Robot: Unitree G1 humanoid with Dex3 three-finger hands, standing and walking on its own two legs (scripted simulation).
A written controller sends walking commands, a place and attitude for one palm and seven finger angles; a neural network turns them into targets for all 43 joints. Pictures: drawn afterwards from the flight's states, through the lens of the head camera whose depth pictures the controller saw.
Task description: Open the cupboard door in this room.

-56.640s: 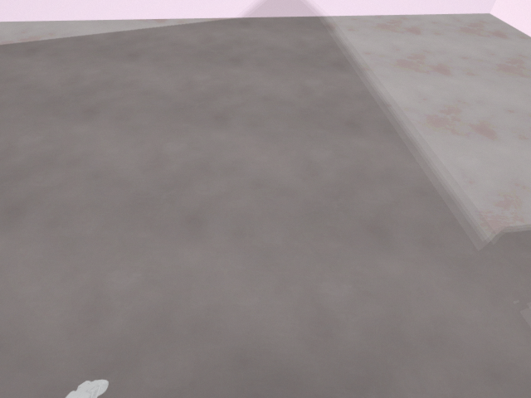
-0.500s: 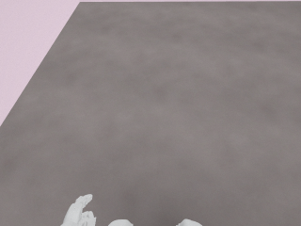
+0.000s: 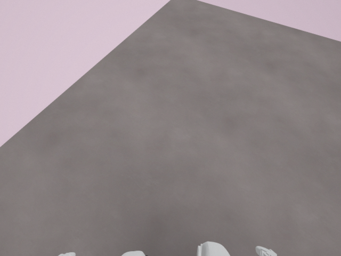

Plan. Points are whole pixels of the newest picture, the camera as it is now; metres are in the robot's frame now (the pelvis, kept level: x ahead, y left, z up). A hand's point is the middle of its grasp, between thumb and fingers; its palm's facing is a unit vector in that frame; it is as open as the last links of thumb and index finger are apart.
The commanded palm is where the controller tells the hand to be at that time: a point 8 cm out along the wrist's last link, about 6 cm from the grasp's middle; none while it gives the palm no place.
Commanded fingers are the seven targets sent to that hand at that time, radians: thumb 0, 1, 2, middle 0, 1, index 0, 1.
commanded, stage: turn to face it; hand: left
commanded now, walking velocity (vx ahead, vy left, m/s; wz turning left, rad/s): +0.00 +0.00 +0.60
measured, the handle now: out of the picture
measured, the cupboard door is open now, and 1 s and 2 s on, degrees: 43 43 43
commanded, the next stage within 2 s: none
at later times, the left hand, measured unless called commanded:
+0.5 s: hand out of the picture +0.04 +0.12 -0.14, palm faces +0.33 -0.90 -0.27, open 7.3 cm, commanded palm none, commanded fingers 0.00 0.90 0.90 -0.20 -0.30 -0.20 -0.30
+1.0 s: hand out of the picture -0.08 +0.16 -0.16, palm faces +0.61 -0.75 -0.26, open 7.4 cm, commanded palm none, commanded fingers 0.00 0.90 0.90 -0.20 -0.30 -0.20 -0.30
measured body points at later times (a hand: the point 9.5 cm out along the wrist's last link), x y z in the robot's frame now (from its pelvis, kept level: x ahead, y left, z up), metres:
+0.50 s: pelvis +0.01 -0.09 +0.01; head +0.07 -0.10 +0.46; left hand +0.02 +0.17 -0.12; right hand +0.14 -0.32 -0.15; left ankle -0.06 +0.06 -0.64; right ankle +0.01 -0.17 -0.73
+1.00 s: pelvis +0.00 -0.06 +0.00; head +0.03 -0.01 +0.45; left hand -0.11 +0.20 -0.14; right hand +0.22 -0.20 -0.13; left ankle -0.06 +0.03 -0.73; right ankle +0.07 -0.20 -0.66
